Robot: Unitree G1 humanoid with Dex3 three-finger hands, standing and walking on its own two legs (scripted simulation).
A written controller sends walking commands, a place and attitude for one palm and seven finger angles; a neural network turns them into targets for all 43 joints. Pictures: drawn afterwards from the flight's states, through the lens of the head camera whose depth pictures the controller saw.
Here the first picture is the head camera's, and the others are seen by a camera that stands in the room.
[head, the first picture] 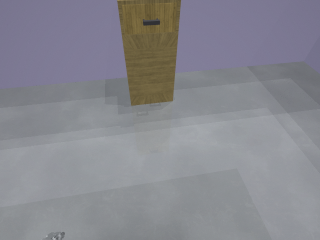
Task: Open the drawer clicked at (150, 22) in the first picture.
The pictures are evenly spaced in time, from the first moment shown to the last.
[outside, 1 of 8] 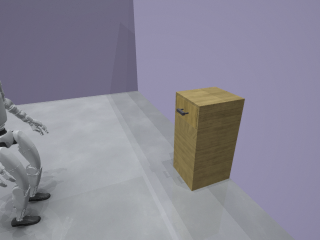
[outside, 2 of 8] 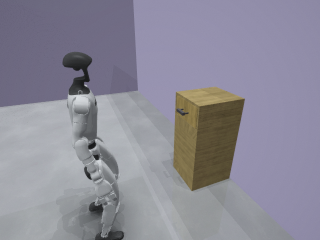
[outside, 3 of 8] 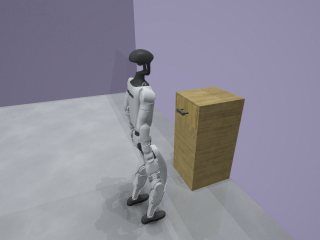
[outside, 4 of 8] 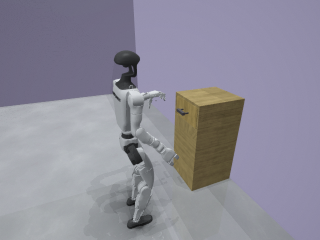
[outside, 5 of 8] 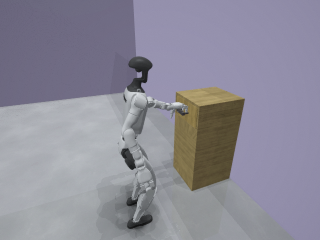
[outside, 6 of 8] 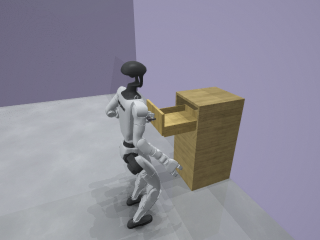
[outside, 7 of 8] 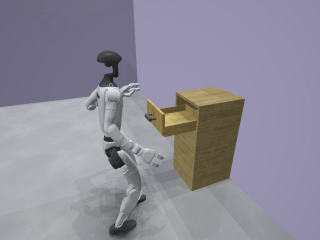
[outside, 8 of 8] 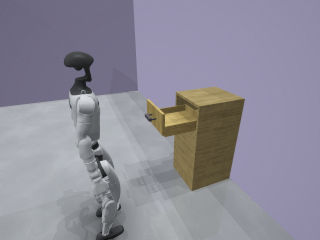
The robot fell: no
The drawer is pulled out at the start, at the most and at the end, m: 0.00 0.30 0.30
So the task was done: yes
